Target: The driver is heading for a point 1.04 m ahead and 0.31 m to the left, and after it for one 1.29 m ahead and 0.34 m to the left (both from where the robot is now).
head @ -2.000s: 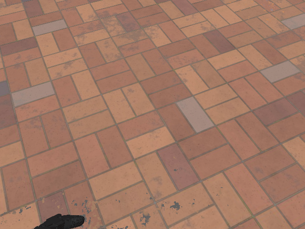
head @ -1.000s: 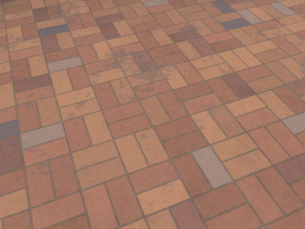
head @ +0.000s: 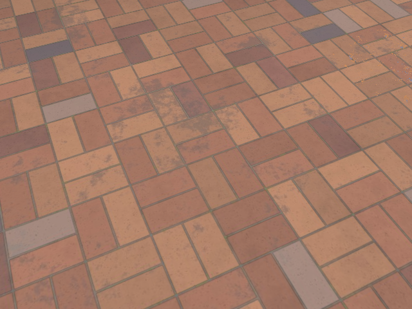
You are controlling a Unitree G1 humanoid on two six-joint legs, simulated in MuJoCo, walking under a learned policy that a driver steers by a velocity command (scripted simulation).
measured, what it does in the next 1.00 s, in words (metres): walks ahead: right foot, then left foot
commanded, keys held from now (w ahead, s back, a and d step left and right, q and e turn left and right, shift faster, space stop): w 0.66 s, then w+q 0.12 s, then q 0.22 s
